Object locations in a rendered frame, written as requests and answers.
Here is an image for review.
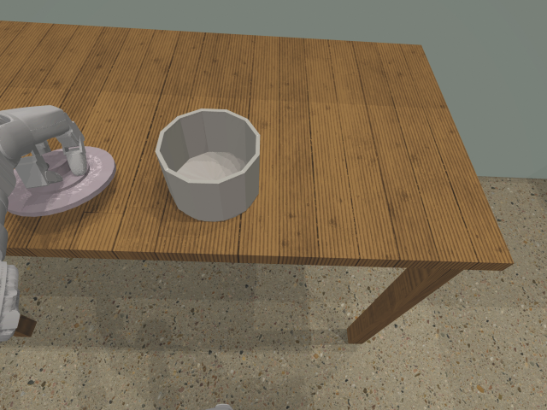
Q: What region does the pot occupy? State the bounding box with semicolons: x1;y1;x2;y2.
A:
156;108;260;222

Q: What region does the left robot forearm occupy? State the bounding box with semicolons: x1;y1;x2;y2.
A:
0;111;33;261

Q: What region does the robot left hand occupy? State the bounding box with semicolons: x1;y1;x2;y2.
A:
2;105;87;189

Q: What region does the knob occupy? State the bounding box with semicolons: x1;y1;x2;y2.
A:
41;151;71;176

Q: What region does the robot left upper arm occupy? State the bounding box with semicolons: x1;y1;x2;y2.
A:
0;260;21;342

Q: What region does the table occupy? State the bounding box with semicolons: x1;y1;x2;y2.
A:
0;20;514;344

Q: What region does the lid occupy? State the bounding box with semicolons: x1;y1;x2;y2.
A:
8;146;116;217

